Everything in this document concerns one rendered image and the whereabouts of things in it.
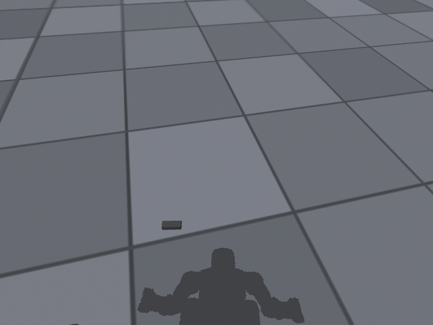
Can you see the small box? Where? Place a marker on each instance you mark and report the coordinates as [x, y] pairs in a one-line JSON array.
[[171, 225]]

